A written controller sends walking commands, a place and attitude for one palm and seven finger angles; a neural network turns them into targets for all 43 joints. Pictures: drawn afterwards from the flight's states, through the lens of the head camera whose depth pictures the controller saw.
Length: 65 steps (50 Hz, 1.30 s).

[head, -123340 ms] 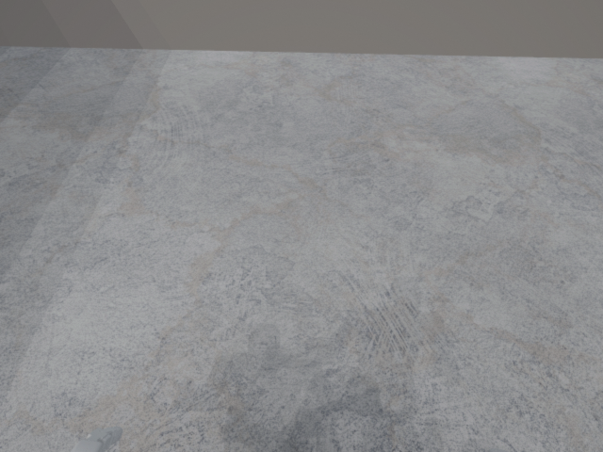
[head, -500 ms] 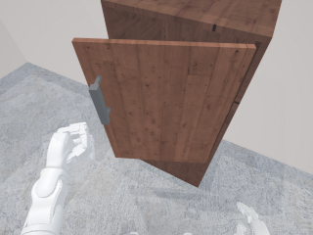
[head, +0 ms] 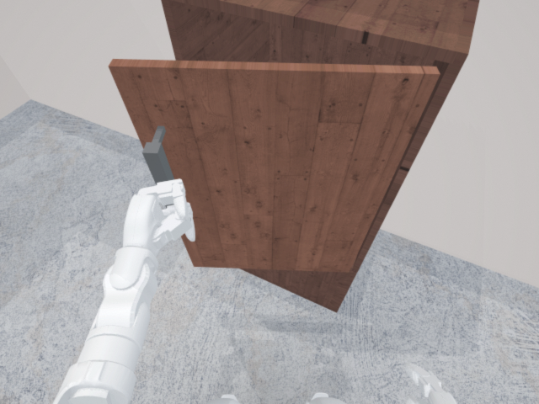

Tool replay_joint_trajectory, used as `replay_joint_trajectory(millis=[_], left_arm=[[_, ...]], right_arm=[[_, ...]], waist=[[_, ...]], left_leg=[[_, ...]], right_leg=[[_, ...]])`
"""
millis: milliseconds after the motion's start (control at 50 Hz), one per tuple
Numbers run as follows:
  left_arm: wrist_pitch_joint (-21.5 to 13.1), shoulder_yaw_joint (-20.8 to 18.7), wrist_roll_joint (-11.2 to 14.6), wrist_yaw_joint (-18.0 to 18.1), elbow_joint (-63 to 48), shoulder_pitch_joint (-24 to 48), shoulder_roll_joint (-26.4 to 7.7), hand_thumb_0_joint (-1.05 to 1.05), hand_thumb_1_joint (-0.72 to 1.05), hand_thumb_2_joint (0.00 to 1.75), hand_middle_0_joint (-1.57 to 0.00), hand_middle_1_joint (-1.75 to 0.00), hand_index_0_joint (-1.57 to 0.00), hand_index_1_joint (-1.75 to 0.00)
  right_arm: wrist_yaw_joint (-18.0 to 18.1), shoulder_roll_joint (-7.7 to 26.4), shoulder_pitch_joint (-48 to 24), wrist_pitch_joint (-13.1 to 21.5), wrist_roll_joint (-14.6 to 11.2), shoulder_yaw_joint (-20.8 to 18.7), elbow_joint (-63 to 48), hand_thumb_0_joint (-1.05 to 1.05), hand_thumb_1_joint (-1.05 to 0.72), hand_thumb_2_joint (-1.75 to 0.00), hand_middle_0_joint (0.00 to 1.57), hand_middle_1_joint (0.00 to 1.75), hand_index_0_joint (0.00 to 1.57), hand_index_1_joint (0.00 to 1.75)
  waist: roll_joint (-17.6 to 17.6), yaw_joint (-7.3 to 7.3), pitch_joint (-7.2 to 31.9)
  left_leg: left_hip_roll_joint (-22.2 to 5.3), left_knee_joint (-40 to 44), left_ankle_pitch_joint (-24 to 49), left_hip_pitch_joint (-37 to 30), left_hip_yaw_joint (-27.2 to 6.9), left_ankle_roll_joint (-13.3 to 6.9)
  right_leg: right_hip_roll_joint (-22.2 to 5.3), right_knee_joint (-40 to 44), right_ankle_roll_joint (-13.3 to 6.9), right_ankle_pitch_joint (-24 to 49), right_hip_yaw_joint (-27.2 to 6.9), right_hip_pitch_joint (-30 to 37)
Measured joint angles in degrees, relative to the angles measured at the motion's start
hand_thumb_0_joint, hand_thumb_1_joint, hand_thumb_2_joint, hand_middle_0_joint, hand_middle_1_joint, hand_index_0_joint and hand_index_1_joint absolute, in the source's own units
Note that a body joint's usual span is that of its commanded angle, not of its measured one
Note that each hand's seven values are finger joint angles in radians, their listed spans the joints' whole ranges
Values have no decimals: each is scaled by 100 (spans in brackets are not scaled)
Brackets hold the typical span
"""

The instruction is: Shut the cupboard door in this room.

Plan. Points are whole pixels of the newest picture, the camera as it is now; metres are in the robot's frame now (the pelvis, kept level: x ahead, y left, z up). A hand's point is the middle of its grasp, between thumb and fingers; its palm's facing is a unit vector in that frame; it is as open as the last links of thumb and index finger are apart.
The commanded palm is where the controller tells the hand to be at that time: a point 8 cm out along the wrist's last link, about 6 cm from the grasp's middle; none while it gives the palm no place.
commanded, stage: bring the fist close to the handle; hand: left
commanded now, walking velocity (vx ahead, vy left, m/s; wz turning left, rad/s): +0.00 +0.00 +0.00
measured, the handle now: (167, 171) +0.46 +0.18 +0.07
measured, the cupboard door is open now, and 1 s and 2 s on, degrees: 23 18 4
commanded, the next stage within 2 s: push the door shut along its arc in 0.32 s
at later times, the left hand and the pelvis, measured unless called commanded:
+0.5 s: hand (185, 215) +0.37 +0.14 +0.07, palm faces -0.03 -1.00 -0.02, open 3.1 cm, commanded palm +0.35 +0.19 +0.07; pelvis -0.01 +0.00 +0.00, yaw +0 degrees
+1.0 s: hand (194, 189) +0.42 +0.13 +0.07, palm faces -0.14 -0.99 -0.03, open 3.1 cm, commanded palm +0.42 +0.17 +0.07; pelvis -0.02 +0.00 -0.01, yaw +1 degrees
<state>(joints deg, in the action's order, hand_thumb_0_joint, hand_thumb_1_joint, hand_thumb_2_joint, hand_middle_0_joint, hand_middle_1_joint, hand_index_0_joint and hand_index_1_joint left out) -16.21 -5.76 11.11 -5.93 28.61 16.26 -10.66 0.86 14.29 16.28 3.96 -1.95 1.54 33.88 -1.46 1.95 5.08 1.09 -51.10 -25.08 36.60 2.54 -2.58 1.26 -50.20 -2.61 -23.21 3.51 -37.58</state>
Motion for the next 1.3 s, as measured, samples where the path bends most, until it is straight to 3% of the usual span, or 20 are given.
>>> replay_joint_trajectory(millis=[100,260,460,620,940,1160,1300], left_arm=[[-300,-82,-96,63,-8,20,-14,2,90,90,-130,-150,-129,-150],[-139,9,-23,4,180,-19,-20,2,90,90,-130,-150,-130,-150],[-376,-17,-142,97,535,444,-58,2,90,90,-130,-150,-130,-150],[-298,22,-124,-148,1032,849,-145,2,90,90,-130,-150,-130,-150],[-554,-163,-76,-671,2500,2118,-510,2,90,90,-131,-150,-130,-150],[-616,-178,-153,-1011,3482,3234,-826,2,90,90,-130,-150,-129,-150],[-519,-537,-252,-1125,3863,3720,-971,2,90,90,-130,-150,-129,-150]], right_arm=[[-51,-15,65,-67,20,-32,39,1,-91,-89,21,30,20,30],[-39,36,104,-172,-29,-65,21,1,-91,-89,20,30,20,30],[-21,17,-59,-116,-7,-24,53,1,-91,-89,20,30,20,30],[-5,44,-22,-137,-34,-5,85,1,-91,-89,21,30,20,30],[-23,140,265,-187,-51,-43,323,1,-91,-89,21,30,20,30],[-10,202,317,-100,-21,-9,454,1,-91,-89,21,30,20,30],[-29,242,409,-97,18,23,377,1,-91,-89,21,30,20,30]], waist=[[39,11,39],[-31,-3,17],[42,33,-37],[-20,70,-7],[-27,204,-5],[-3,470,-7],[-37,695,23]], left_leg=[[-16,-20,-11,30,36,-5],[-1,39,36,-42,32,-30],[2,-94,53,126,-1,-31],[18,-111,57,157,-5,-44],[20,-328,55,575,-46,-34],[0,-586,63,1121,-101,-25],[-55,-709,9,1373,-20,-39]], right_leg=[[16,-23,2,5,-35,-45],[2,58,29,59,-33,43],[-8,-45,21,79,8,-100],[-25,-66,33,77,12,-127],[-40,-265,11,66,64,-522],[-34,-458,-13,91,135,-1025],[16,-579,-8,79,58,-1314]])
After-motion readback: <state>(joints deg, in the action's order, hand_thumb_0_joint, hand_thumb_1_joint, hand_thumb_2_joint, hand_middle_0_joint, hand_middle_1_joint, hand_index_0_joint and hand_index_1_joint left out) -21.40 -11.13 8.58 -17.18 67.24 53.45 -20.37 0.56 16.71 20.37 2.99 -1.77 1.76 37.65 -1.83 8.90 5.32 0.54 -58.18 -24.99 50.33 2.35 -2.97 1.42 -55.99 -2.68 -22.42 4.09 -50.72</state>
